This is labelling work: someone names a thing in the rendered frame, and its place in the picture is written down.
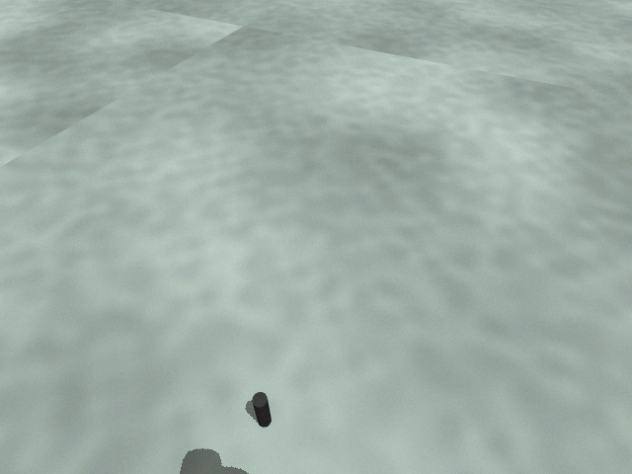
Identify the can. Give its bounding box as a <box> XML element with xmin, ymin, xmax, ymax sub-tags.
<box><xmin>252</xmin><ymin>392</ymin><xmax>272</xmax><ymax>428</ymax></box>

